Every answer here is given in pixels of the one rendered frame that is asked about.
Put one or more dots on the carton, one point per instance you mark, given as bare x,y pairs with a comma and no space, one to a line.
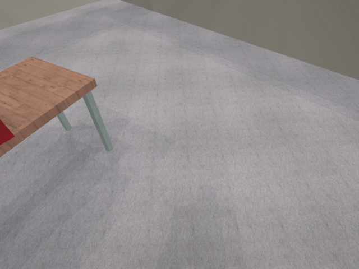
5,133

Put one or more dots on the table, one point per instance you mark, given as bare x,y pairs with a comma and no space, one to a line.
34,91

